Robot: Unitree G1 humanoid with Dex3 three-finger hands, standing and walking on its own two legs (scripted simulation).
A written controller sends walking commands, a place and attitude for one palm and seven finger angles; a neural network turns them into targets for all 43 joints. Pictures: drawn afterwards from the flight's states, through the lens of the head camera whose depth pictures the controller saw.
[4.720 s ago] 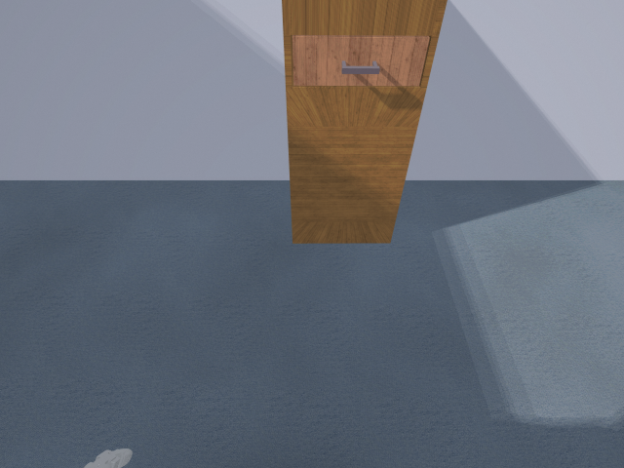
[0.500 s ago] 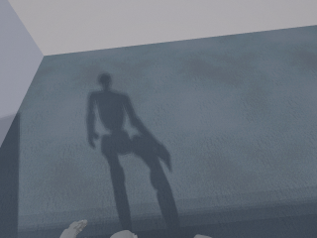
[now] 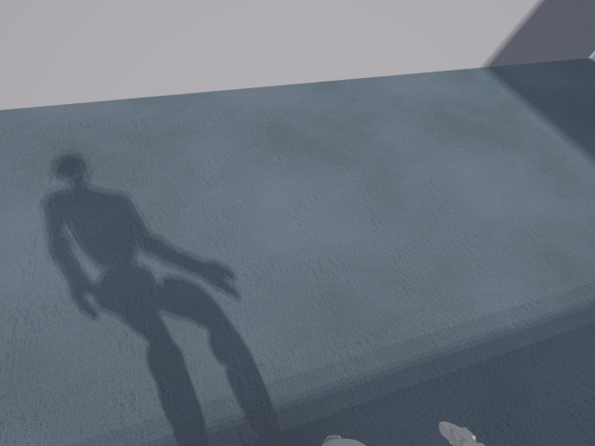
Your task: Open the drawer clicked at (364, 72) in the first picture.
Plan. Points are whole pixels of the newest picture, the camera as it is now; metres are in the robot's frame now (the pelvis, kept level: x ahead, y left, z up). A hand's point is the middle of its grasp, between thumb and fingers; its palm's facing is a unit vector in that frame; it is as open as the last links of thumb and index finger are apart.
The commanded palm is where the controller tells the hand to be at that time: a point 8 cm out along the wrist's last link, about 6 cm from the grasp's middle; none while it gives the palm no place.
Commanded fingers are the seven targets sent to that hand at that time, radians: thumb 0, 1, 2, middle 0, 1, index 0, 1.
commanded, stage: walk to a spot facing it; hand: left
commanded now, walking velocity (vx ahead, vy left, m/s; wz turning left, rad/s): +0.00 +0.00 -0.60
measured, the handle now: out of the picture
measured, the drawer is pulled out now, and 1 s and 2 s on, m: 0.00 0.00 0.00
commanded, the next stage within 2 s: turn to face it in 0.72 s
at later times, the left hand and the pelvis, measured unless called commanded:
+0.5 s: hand out of the picture +0.13 +0.11 -0.14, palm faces -0.27 -0.92 -0.29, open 7.4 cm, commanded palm none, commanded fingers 0.00 0.90 0.90 -0.20 -0.30 -0.20 -0.30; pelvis -0.03 -0.05 +0.00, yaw -18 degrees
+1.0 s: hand out of the picture +0.10 +0.12 -0.19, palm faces -0.30 -0.94 -0.16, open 7.4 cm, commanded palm none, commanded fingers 0.00 0.90 0.90 -0.20 -0.30 -0.20 -0.30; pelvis +0.08 -0.05 -0.01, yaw -23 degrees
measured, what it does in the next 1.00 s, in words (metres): steps on the spot, turning right: right foot, then left foot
